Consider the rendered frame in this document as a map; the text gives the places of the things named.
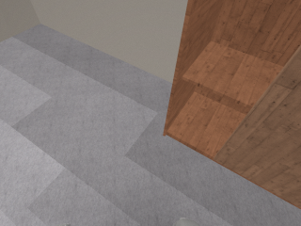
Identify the wardrobe door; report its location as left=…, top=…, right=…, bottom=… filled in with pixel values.
left=214, top=45, right=301, bottom=208

